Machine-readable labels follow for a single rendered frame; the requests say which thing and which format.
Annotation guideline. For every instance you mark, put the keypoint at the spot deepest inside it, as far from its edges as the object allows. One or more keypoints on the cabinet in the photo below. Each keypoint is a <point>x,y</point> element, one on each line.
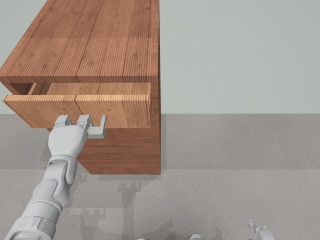
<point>97,41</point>

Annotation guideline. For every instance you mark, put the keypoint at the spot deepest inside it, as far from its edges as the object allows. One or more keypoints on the left robot forearm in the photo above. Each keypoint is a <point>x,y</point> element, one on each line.
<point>39,219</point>

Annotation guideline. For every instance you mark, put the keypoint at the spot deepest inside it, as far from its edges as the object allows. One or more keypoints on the robot right hand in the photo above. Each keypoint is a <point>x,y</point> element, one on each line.
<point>260,230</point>

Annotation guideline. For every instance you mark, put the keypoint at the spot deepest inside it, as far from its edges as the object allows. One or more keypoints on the right robot shin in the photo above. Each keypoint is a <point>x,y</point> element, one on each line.
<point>195,236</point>

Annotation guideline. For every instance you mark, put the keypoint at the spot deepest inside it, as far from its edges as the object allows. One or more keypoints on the robot left hand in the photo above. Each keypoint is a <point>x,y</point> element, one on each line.
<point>68,139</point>

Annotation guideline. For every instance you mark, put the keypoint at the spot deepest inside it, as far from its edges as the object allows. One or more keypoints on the drawer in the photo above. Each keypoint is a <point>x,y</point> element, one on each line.
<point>126,105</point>

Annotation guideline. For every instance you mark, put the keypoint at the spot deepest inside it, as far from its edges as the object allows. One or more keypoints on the handle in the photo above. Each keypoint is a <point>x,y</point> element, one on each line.
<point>96,132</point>

